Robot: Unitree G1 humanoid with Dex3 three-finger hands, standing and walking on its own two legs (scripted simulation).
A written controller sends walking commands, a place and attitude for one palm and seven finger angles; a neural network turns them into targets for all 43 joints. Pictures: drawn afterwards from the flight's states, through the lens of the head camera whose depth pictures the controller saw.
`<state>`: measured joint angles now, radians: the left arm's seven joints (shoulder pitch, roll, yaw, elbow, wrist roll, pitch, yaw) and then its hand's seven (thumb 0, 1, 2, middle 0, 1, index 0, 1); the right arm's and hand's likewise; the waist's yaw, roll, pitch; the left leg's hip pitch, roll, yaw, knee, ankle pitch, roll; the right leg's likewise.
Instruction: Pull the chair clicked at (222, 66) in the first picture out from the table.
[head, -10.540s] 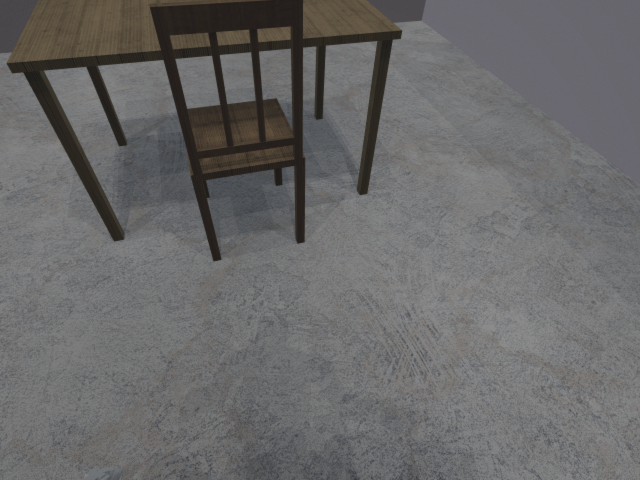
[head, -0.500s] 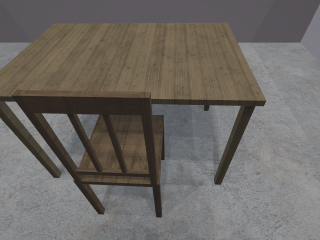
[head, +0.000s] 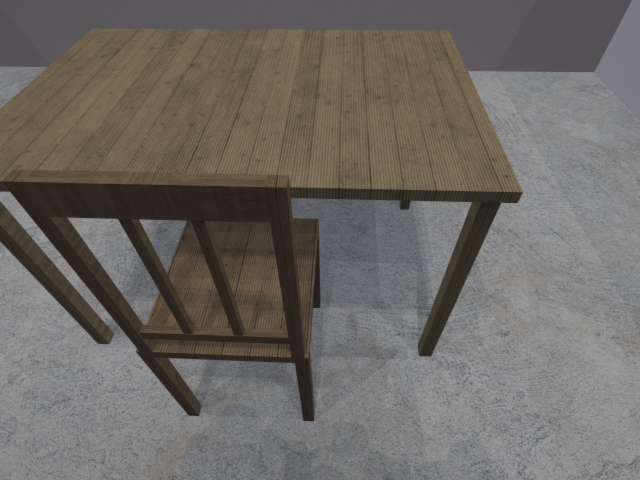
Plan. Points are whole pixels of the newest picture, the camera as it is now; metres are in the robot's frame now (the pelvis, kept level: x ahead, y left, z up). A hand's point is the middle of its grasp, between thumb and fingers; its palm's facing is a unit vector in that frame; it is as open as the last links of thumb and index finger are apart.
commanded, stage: look again from close up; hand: left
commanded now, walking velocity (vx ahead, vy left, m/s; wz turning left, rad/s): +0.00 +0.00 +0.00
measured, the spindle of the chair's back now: (163, 282) +0.43 +0.30 -0.08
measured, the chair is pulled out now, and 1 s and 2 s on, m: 0.00 0.00 0.00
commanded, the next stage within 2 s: raise the hand toward the chair's back in 0.42 s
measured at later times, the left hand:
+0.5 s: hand out of the picture -0.02 +0.16 -0.17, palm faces +0.03 -0.98 -0.19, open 7.4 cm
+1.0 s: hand out of the picture +0.12 +0.17 -0.08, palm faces +0.07 -1.00 +0.02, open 9.7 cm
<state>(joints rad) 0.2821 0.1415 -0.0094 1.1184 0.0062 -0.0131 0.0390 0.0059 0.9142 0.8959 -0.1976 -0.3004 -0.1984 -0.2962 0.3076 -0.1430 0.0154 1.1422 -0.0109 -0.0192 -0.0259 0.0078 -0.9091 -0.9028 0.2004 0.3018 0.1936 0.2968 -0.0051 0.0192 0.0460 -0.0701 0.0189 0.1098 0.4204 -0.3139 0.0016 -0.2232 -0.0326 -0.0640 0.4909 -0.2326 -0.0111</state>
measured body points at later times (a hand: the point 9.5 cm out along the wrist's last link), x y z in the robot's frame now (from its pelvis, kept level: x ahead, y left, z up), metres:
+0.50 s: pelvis +0.00 -0.01 +0.00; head +0.01 -0.01 +0.45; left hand -0.02 +0.21 -0.16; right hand -0.03 -0.20 -0.17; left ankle -0.05 +0.11 -0.74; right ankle +0.02 -0.11 -0.74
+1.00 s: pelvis -0.04 +0.00 -0.09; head +0.01 +0.03 +0.35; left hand +0.12 +0.22 -0.08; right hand +0.23 -0.23 -0.09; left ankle -0.05 +0.11 -0.74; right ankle +0.02 -0.11 -0.74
